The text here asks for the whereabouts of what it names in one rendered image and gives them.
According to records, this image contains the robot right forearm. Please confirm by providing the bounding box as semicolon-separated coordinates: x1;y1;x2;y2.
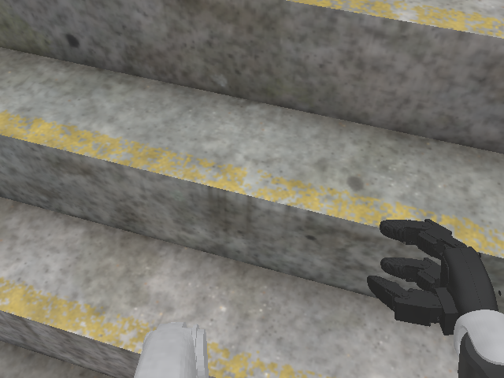
454;309;504;378

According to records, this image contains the robot left thigh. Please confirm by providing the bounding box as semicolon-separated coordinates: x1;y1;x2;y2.
134;322;209;378

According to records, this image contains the robot right hand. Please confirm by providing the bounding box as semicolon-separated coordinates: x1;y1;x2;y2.
367;219;501;335

